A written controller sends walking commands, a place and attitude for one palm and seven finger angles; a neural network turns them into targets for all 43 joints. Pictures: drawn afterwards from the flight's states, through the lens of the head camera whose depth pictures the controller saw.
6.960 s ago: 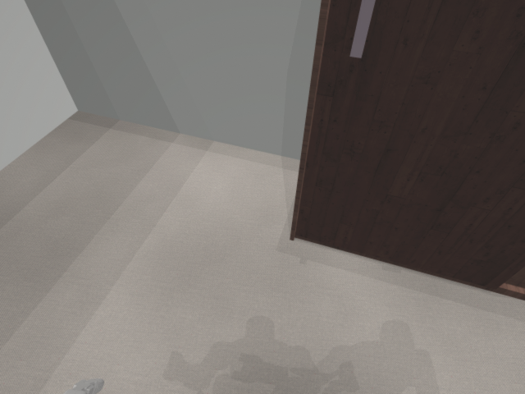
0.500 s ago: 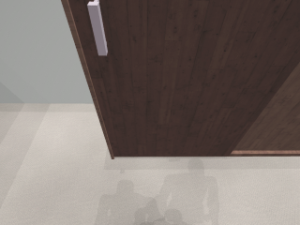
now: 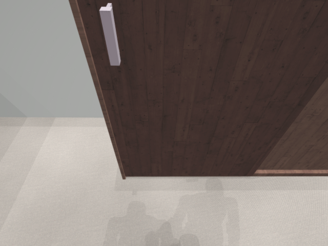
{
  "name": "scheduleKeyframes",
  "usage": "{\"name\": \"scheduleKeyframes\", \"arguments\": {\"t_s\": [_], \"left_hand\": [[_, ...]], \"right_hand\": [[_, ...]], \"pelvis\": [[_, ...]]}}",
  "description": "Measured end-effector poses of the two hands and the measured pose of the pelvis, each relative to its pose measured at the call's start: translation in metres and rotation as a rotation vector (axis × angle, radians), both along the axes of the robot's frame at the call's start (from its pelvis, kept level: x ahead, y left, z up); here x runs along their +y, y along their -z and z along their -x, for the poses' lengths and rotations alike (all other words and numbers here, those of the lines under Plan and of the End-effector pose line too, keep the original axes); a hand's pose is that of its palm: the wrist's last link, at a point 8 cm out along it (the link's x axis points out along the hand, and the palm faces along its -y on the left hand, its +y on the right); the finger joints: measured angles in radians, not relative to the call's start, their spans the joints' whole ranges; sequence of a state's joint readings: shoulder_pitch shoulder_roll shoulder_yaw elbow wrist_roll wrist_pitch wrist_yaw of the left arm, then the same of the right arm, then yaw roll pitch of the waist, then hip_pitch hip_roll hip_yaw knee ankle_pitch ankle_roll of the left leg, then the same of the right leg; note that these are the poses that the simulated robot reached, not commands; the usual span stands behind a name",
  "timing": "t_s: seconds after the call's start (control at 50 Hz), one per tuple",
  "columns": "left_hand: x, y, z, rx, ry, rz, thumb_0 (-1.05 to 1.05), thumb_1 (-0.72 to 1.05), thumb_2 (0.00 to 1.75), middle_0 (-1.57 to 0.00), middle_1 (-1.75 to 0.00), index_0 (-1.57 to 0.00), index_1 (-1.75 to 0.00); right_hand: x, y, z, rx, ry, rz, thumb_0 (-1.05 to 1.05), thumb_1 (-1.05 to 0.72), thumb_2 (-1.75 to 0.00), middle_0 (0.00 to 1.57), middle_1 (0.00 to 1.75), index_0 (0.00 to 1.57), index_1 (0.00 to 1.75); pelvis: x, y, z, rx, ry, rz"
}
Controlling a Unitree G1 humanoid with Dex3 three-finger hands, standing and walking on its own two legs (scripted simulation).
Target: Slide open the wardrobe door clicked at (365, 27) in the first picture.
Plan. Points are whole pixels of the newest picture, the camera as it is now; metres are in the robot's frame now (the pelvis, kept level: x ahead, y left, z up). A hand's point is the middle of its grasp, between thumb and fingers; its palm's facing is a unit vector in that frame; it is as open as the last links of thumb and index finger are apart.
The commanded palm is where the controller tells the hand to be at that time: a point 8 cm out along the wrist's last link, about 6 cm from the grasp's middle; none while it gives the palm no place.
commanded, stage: shuffle to correct the standing spot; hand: left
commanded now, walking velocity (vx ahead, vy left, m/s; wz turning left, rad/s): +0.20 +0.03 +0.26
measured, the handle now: (112, 35) +0.61 +0.19 +0.22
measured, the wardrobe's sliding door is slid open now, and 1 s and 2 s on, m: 0.00 0.00 0.00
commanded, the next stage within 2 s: come to a stop and stand still in 0.44 s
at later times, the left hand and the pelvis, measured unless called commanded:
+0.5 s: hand (106, 216) +0.23 +0.19 -0.17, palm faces +0.05 -0.97 -0.22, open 7.3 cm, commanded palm none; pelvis +0.12 +0.00 -0.02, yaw +4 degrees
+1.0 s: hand (95, 224) +0.21 +0.22 -0.17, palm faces +0.12 -0.96 -0.26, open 7.3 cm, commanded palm none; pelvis +0.19 +0.02 +0.00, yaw +2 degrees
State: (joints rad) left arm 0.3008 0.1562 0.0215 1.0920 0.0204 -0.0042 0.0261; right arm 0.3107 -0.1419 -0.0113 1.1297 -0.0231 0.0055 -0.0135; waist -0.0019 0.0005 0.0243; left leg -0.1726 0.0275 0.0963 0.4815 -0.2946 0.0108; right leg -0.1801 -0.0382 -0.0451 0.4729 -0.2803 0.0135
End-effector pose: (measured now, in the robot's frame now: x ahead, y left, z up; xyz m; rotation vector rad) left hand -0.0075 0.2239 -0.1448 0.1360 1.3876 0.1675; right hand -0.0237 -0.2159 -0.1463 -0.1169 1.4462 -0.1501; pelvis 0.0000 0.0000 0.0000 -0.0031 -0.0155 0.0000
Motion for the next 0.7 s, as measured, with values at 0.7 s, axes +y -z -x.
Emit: {"name": "scheduleKeyframes", "arguments": {"t_s": [0.7], "left_hand": [[0.013,-0.002,-0.222,-0.156,-0.040,-0.040,-0.01,0.95,0.89,-0.20,-0.30,-0.21,-0.30]], "right_hand": [[-0.010,0.002,-0.208,-0.072,-0.037,0.037,0.00,-0.91,-0.90,0.20,0.30,0.19,0.29]], "pelvis": [[0.003,0.006,-0.170,0.000,-0.065,0.013]]}}
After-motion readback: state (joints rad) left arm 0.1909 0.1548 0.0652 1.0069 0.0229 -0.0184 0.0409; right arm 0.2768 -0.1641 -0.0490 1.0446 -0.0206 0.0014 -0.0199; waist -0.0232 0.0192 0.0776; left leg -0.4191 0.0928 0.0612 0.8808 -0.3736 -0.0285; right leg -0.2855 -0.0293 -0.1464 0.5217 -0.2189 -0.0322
